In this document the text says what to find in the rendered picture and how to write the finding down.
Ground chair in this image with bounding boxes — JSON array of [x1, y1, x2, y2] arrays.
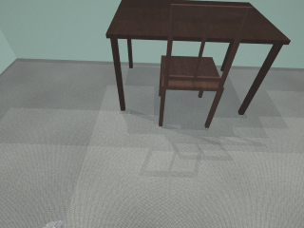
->
[[159, 4, 254, 128]]

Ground table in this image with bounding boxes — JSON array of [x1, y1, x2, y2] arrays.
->
[[105, 0, 291, 115]]

